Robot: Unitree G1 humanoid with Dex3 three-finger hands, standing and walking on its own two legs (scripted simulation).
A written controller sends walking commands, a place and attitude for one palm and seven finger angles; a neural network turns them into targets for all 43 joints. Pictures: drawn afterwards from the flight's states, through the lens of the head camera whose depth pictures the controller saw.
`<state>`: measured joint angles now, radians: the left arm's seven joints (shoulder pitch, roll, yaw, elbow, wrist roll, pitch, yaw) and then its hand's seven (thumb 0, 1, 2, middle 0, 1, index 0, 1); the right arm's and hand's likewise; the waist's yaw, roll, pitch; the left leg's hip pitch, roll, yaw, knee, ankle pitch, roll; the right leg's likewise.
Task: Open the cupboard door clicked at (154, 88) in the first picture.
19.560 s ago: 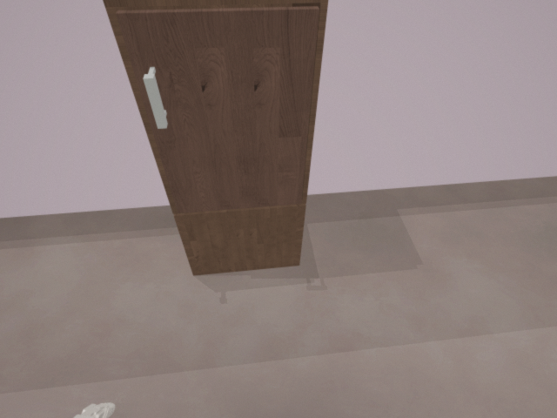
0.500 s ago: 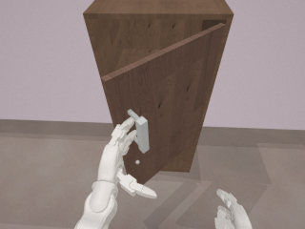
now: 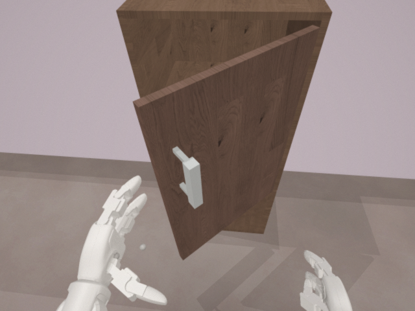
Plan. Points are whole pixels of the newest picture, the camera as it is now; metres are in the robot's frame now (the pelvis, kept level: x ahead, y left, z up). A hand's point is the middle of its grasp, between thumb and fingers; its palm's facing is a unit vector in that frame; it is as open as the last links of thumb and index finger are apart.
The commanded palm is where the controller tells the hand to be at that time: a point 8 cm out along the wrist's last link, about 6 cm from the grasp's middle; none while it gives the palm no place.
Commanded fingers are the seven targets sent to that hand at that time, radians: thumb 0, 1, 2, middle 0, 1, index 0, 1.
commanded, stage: slide the hand sideways off the handle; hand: left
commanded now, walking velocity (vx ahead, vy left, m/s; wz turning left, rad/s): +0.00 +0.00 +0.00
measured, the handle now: (187, 178) +0.34 +0.07 +0.10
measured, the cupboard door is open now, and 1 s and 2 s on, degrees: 44 44 44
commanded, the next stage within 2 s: draw the hand back to the body in 0.04 s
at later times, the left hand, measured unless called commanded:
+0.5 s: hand (112, 240) +0.20 +0.16 +0.12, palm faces -0.03 -1.00 -0.06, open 16.3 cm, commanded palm +0.17 +0.22 +0.13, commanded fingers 0.00 -0.50 0.30 -0.15 -0.30 -0.15 -0.30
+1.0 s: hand (54, 225) +0.20 +0.24 +0.15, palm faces +0.29 -0.89 -0.35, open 13.2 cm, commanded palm +0.16 +0.29 +0.17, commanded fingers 0.00 0.34 0.66 -0.18 -0.30 -0.18 -0.30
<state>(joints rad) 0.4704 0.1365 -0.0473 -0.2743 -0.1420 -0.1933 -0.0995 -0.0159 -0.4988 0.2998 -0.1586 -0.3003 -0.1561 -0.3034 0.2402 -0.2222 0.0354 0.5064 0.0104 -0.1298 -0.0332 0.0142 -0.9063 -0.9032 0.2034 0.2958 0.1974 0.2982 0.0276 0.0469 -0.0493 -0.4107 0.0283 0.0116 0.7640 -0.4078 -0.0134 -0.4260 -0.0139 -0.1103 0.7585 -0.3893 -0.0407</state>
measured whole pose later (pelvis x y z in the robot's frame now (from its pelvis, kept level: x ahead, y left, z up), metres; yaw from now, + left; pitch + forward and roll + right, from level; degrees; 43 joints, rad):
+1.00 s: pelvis +0.01 +0.03 +0.03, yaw -1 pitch -3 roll -1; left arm 0.51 0.29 0.15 -0.42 -0.02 -0.07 0.11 -0.01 0.01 0.52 -0.17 -0.30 -0.17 -0.30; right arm 0.21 -0.21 0.06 0.61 -0.01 -0.16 -0.09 0.01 -0.90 -0.90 0.21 0.30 0.20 0.30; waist 0.06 0.06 0.03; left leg -0.14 0.00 0.04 0.50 -0.31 0.03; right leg -0.15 -0.02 -0.08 0.47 -0.26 0.00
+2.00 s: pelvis +0.00 +0.02 +0.03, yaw -2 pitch -2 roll -1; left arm 0.48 0.36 0.38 -0.40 -0.04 -0.14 0.11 0.01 0.89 0.90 -0.21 -0.30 -0.21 -0.30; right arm 0.16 -0.23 0.01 0.61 0.00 -0.08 -0.07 0.01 -0.90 -0.90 0.21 0.30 0.20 0.30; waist 0.03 0.06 0.05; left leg -0.15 0.02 0.05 0.44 -0.26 0.02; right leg -0.15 0.01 -0.07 0.36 -0.18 -0.01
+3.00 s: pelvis -0.19 +0.03 +0.01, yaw -6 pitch +5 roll -1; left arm 0.52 0.44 0.43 -0.57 -0.06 -0.21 0.15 0.01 0.89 0.90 -0.21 -0.30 -0.21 -0.30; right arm 0.10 -0.17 0.02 0.63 -0.01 -0.14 -0.04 0.01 -0.90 -0.90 0.21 0.30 0.20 0.30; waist 0.05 -0.02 0.03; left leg -0.60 0.04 0.07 0.49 -0.09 0.01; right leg -0.08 0.03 0.00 0.43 -0.46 -0.03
